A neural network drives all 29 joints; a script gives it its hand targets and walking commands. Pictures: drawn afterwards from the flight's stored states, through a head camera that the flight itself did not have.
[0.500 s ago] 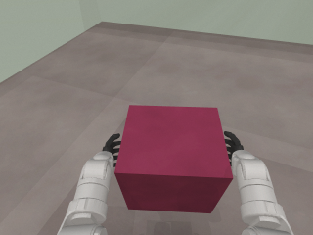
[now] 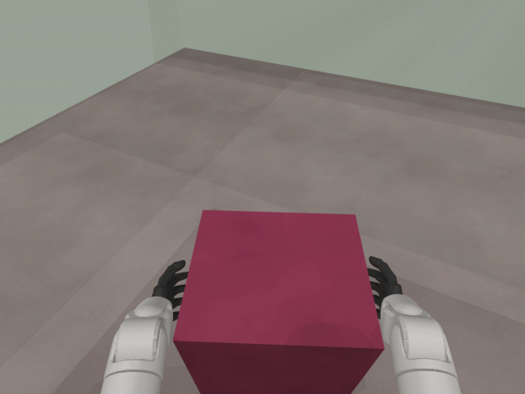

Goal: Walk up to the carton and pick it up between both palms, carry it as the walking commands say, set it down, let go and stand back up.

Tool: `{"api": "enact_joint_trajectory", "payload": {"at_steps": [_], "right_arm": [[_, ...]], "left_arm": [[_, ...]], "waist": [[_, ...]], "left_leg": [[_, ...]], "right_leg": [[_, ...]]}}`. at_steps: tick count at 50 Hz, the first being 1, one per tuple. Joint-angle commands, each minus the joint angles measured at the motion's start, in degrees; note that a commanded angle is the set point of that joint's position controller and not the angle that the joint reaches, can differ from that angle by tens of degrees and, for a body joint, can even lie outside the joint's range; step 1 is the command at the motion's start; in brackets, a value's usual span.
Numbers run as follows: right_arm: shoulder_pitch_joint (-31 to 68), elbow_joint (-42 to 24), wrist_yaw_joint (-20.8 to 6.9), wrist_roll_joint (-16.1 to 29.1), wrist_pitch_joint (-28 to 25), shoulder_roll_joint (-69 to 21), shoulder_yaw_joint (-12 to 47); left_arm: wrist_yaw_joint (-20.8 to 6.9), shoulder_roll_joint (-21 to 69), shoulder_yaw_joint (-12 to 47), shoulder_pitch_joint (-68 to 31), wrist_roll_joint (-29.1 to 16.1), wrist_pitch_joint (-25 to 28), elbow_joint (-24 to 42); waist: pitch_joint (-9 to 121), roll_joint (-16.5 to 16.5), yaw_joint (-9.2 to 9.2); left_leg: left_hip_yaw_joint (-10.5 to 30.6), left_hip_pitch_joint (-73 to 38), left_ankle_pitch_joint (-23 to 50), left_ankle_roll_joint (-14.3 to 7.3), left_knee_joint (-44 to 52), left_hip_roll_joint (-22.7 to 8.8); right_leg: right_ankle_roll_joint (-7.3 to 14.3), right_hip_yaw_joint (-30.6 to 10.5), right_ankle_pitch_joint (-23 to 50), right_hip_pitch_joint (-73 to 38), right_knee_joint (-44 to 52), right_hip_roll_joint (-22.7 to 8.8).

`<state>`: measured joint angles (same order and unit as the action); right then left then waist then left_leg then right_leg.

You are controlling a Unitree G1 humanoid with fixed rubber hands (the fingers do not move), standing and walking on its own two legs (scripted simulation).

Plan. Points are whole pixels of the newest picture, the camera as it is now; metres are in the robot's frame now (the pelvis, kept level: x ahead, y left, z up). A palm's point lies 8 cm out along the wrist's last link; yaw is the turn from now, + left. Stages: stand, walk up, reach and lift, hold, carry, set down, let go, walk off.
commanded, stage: reach and lift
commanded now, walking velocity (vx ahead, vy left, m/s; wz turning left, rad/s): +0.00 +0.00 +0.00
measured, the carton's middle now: (275, 306) +0.28 +0.02 -0.04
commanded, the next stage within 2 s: hold in 0.28 s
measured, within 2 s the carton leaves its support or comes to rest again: neither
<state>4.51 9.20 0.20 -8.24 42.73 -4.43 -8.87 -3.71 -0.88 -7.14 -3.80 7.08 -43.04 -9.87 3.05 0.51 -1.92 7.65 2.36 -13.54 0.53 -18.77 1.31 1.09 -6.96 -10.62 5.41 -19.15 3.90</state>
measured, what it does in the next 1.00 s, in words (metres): stands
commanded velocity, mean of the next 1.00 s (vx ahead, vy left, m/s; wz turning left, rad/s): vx -0.02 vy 0.00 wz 0.00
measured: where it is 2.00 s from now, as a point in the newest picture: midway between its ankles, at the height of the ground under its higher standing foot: outside the picture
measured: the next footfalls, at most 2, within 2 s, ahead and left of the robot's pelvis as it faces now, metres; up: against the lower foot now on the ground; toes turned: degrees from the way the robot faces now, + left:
left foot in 1.78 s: -0.27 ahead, +0.13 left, +0.00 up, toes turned +1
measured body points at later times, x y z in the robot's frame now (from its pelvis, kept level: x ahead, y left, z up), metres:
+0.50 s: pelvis -0.05 +0.02 -0.01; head -0.08 +0.01 +0.44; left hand +0.24 +0.19 +0.01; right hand +0.24 -0.16 +0.01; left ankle -0.03 +0.13 -0.75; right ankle +0.00 -0.11 -0.75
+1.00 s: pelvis -0.02 -0.02 +0.00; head -0.06 -0.02 +0.45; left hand +0.23 +0.18 +0.00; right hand +0.25 -0.17 +0.01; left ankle -0.03 +0.13 -0.75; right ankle +0.00 -0.11 -0.75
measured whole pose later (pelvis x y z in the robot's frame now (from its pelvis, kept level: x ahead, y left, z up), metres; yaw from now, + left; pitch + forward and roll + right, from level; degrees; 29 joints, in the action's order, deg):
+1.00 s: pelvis -0.02 -0.02 +0.00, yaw +1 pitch -5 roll +0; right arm 5.2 9.0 0.6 -8.9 43.2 -5.2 -8.7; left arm -4.1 -0.7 -8.6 -3.8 6.7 -43.9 -8.8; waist 0.3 -0.8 -2.7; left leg 8.4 1.7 -12.9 2.1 -20.0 0.4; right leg 2.6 -5.4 -10.5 5.0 -21.4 4.9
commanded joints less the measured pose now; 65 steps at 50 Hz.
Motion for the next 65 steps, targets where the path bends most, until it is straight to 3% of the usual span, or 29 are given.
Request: {"api": "enact_joint_trajectory", "payload": {"at_steps": [1, 4, 5, 8, 10, 16, 17, 23, 24, 26, 27, 28, 31, 35, 37, 39, 41, 43, 44, 49, 50, 53, 55, 57, 59, 62, 63, 64, 65], "right_arm": [[30.4, -12.4, -10.1, 14.1, -2.7, -51.6, 37.9], [32.4, -12.5, -10.8, 12.6, -3.2, -46.5, 36.6], [35.0, -9.0, -10.7, 10.6, -3.2, -43.5, 34.2], [40.4, -16.6, -10.9, 13.0, -4.1, -46.6, 38.1], [42.0, -10.6, -12.0, 13.5, -3.3, -49.0, 37.1], [45.5, -11.7, -14.5, 15.8, -5.2, -50.3, 36.3], [45.2, -8.6, -15.1, 14.3, -5.2, -48.7, 33.8], [52.5, -4.0, -16.6, 13.5, -6.0, -48.2, 31.1], [58.3, -8.8, -16.6, 15.5, -6.7, -49.8, 33.6], [58.1, -2.9, -18.1, 15.6, -6.5, -48.7, 31.8], [59.7, 0.3, -18.5, 14.9, -6.7, -48.4, 28.5], [54.2, 1.4, -18.1, 14.6, -6.0, -52.4, 29.8], [54.5, 0.5, -17.7, 15.2, -4.0, -56.7, 32.4], [44.5, -3.3, -16.4, 16.3, -2.9, -59.7, 35.3], [43.6, -4.4, -15.4, 16.1, -2.5, -60.7, 37.0], [37.9, -4.9, -14.5, 15.8, -1.5, -59.2, 37.2], [39.0, -7.9, -13.2, 16.0, -1.3, -58.8, 38.6], [39.4, -10.7, -12.3, 16.1, -2.0, -58.3, 39.8], [35.6, -9.2, -12.0, 15.7, -2.0, -58.9, 40.0], [32.8, -14.5, -10.7, 15.1, -3.7, -55.3, 40.0], [46.7, -16.5, -12.4, 13.4, -3.8, -49.5, 33.3], [45.4, -20.9, -11.2, 15.1, -2.8, -51.6, 36.2], [40.8, -23.9, -10.0, 16.5, 0.9, -52.4, 39.3], [39.8, -25.9, -9.5, 17.7, 3.7, -52.1, 40.4], [37.3, -25.9, -8.5, 17.8, 7.3, -51.8, 39.4], [33.6, -25.5, -7.2, 17.4, 12.2, -47.8, 38.6], [34.2, -34.6, -6.6, 20.9, 12.9, -50.0, 42.5], [32.6, -36.2, -5.4, 21.0, 14.0, -49.1, 42.4], [29.4, -35.7, -4.8, 20.7, 16.0, -48.6, 42.7]], "left_arm": [[-10.4, 51.0, 35.8, -35.1, -13.6, 3.8, 19.6], [-9.6, 49.3, 34.0, -34.5, -11.1, 4.1, 16.2], [-10.1, 48.0, 30.1, -33.5, -9.4, 3.3, 7.4], [-10.0, 49.2, 32.7, -36.5, -10.7, 4.7, 13.1], [-9.8, 51.2, 30.3, -38.9, -11.3, 4.4, 8.6], [-9.6, 58.4, 36.6, -47.6, -16.2, 5.8, 15.2], [-8.9, 56.9, 34.7, -45.8, -13.1, 5.5, 12.0], [-9.4, 60.8, 33.6, -53.8, -13.4, 6.4, 5.9], [-9.5, 62.2, 33.3, -50.1, -12.6, 6.0, 2.0], [-9.6, 63.7, 30.9, -52.7, -12.4, 6.0, -0.1], [-9.6, 63.3, 29.6, -57.5, -13.4, 7.0, -0.3], [-9.9, 62.5, 30.6, -54.5, -11.9, 6.6, 1.2], [-11.0, 59.6, 25.7, -48.2, -11.0, 5.6, -2.8], [-11.3, 59.0, 30.9, -44.5, -12.8, 5.3, 8.0], [-11.5, 56.6, 27.9, -38.9, -10.3, 4.2, 4.2], [-11.8, 55.2, 30.4, -38.7, -11.4, 3.6, 8.7], [-12.3, 52.0, 28.3, -38.0, -11.5, 3.9, 8.8], [-12.3, 51.2, 30.2, -36.0, -12.0, 3.9, 10.9], [-12.6, 50.3, 31.1, -37.9, -12.2, 4.3, 15.0], [-12.2, 50.6, 36.5, -35.7, -13.4, 4.8, 21.3], [-11.4, 53.2, 35.6, -51.0, -14.7, 4.1, 20.1], [-10.1, 54.7, 39.0, -51.4, -18.3, 2.7, 25.7], [-9.2, 55.9, 40.9, -45.6, -19.2, -0.9, 27.5], [-8.1, 56.3, 41.3, -40.3, -18.9, -3.6, 27.9], [-7.1, 56.7, 37.3, -33.2, -18.1, -7.8, 21.5], [-4.7, 54.4, 38.1, -36.4, -19.7, -12.4, 25.3], [-3.6, 54.3, 39.0, -34.9, -21.2, -13.0, 32.2], [-2.9, 56.2, 40.5, -34.0, -22.3, -14.8, 32.6], [-2.4, 53.5, 40.2, -35.1, -22.8, -15.7, 37.9]], "waist": [[16.6, 0.8, 2.77], [8.8, 1.0, 2.13], [5.0, 1.4, 2.66], [11.6, -1.3, 1.18], [9.6, -2.1, -0.75], [19.6, 2.0, 3.7], [18.2, 4.0, 2.08], [17.2, 3.3, 4.07], [14.4, 2.3, 1.23], [9.0, 6.6, 2.39], [9.6, 1.7, 3.74], [11.8, 2.7, 3.45], [9.1, -3.9, -0.69], [18.2, -3.2, -0.33], [19.8, -6.6, -3.28], [14.4, -5.9, -0.81], [13.2, -10.4, -2.37], [13.1, -8.4, -2.18], [13.7, -3.6, -1.53], [20.7, 2.1, 1.42], [27.2, 5.4, 1.39], [22.8, 2.4, 0.84], [23.6, -2.2, 1.41], [25.4, -5.9, 1.79], [27.6, -1.9, 2.55], [26.2, 15.8, 2.57], [24.7, 11.3, 2.15], [23.8, 14.3, 2.37], [22.8, 11.2, 1.69]], "left_leg": [[-0.8, -3.3, 34.0, 0.0, -0.6, 2.6], [-1.2, -0.6, 22.2, -0.6, 0.2, 2.9], [-1.6, 0.3, 13.0, -1.3, 0.7, 2.9], [-1.7, 0.5, 11.7, -1.7, -0.5, 3.6], [-1.7, 3.1, 7.8, -1.9, 0.6, 2.3], [0.3, -3.2, 11.0, -0.3, -1.3, 0.7], [-0.2, -3.0, 12.1, 0.4, -2.2, 1.3], [2.1, 1.1, -3.3, -0.7, 0.3, -1.2], [2.0, 3.7, -5.0, -0.6, 0.2, -0.2], [3.6, 8.2, -11.3, -0.4, 3.8, -2.2], [4.1, 8.1, -14.9, -1.0, 4.4, -3.0], [2.6, 6.2, -7.5, -0.8, 1.4, -0.9], [-2.0, 4.3, -1.9, -1.4, -0.6, 1.8], [-2.7, -0.5, 16.6, -1.5, -2.0, 3.0], [-3.1, -0.5, 17.0, -2.0, -2.0, 3.9], [-3.2, 2.7, 17.7, -2.3, -0.3, 4.6], [-3.5, 3.6, 14.4, -2.9, -0.8, 4.7], [-4.0, 0.9, 17.2, -2.5, -0.1, 5.2], [-2.9, -0.3, 15.9, -2.3, -0.9, 4.6], [-2.1, 0.3, 21.6, -1.3, -1.1, 3.9], [-4.6, -0.6, 17.9, 0.4, -12.1, -6.3], [-4.1, 8.2, 5.0, -0.3, -18.0, -4.7], [-4.2, 11.2, 7.9, -0.4, -17.2, -4.0], [-3.0, 8.4, 11.3, -2.0, -14.8, -6.1], [3.0, 2.5, 34.8, -6.1, -17.1, -13.3], [12.3, 6.2, 51.3, -16.7, -12.1, -24.4], [9.2, 7.5, 53.9, -15.9, -13.4, -21.6], [8.2, 11.0, 49.6, -15.1, -12.5, -20.3], [5.8, 12.6, 43.0, -13.2, -13.7, -19.3]], "right_leg": [[-3.8, -0.4, 35.7, -10.4, -1.4, -0.6], [-2.2, 0.8, 19.2, -4.9, 0.0, 0.4], [-1.6, 0.8, 10.5, -2.2, 0.7, 0.1], [-2.1, 0.7, 10.9, -6.2, -0.3, 0.1], [-1.9, 1.7, 6.4, -4.1, -0.9, 0.3], [0.2, 3.2, 5.3, -1.3, -3.6, 1.8], [0.5, 2.6, 4.7, -0.1, -2.8, 1.3], [0.2, 4.4, -1.9, 1.4, -6.0, 2.3], [-0.2, 3.8, -3.7, 2.0, -5.3, 1.4], [-0.8, 5.4, -3.8, -0.5, -6.8, 2.2], [-1.1, 5.5, -5.4, -0.1, -6.7, 2.6], [-0.6, 3.8, -2.5, 0.6, -5.4, 1.4], [-1.7, 2.2, -6.9, 0.2, -0.7, -0.6], [-2.8, 1.9, 15.8, -6.4, -2.0, 0.3], [-4.0, -0.8, 24.6, -10.8, -1.8, -1.4], [-4.9, -1.1, 30.0, -10.3, -1.7, -1.6], [-5.9, -2.9, 29.0, -12.6, -1.0, -2.8], [-6.1, -1.9, 32.2, -11.9, -0.4, -2.5], [-5.5, -3.9, 28.8, -12.1, -0.5, -4.0], [-3.7, -1.5, 32.6, -14.6, -2.6, -2.4], [0.1, -2.1, 33.3, -2.8, -11.1, -12.3], [3.3, -8.8, 29.8, 2.2, -8.0, -15.3], [5.0, -8.6, 43.4, 0.1, -12.1, -15.9], [4.4, -6.0, 38.5, 4.7, -15.3, -13.8], [0.7, -1.1, 27.8, 12.5, -23.5, -8.3], [-1.7, 5.5, -18.9, 21.7, -44.6, -1.2], [-1.6, 6.3, -20.4, 21.5, -39.3, -1.6], [-1.5, 6.1, -20.1, 20.6, -40.6, -1.6], [-1.1, 6.4, -18.3, 19.3, -33.1, -3.4]]}}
